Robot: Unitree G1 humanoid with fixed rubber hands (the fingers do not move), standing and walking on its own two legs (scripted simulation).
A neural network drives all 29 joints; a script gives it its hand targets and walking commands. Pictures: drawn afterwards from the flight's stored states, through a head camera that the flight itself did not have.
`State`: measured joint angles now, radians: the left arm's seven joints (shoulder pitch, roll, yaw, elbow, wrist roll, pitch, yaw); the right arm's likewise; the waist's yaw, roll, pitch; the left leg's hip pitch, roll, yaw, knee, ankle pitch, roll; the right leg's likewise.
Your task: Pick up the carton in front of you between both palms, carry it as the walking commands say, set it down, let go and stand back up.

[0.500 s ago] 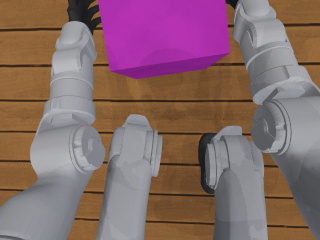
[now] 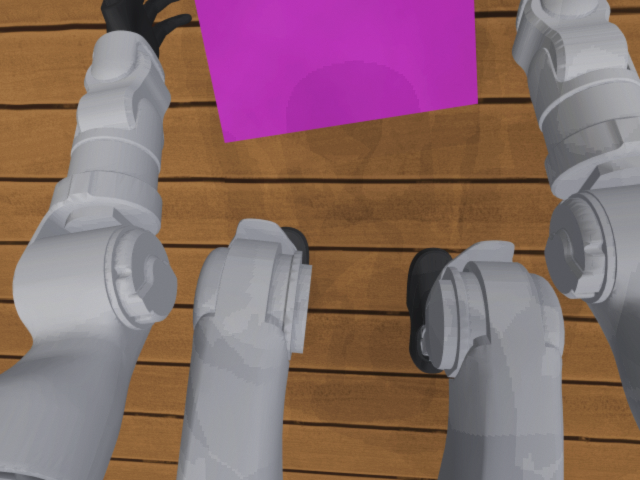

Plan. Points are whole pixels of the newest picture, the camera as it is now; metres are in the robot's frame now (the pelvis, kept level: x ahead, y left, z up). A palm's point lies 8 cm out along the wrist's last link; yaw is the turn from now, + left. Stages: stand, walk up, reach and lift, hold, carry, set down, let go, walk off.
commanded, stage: set down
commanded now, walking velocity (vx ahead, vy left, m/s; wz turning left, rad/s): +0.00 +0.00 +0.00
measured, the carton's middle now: (336, 26) +0.52 +0.06 -0.25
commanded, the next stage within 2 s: let go in 1.12 s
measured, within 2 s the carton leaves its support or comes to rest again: neither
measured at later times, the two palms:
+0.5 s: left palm out of the picture +0.51 +0.26 -0.04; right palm out of the picture +0.58 -0.11 -0.04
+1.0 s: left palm out of the picture +0.51 +0.27 +0.11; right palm out of the picture +0.58 -0.12 +0.11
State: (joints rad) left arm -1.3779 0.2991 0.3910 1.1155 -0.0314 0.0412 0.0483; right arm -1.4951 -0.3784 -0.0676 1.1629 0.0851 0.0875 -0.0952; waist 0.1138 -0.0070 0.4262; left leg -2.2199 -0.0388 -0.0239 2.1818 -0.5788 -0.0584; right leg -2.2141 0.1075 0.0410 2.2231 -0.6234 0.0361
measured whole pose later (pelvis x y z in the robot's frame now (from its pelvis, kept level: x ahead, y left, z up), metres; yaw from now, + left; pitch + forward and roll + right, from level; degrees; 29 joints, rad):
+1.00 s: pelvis +0.03 +0.00 +0.20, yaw +1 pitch +48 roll +0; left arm -1.07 0.26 0.34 0.80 -0.08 0.18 0.02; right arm -1.22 -0.29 -0.21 0.93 -0.02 0.21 -0.06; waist 0.10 -0.04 -0.08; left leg -1.85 -0.04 -0.04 1.44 -0.41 -0.03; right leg -1.82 0.06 0.04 1.47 -0.48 0.02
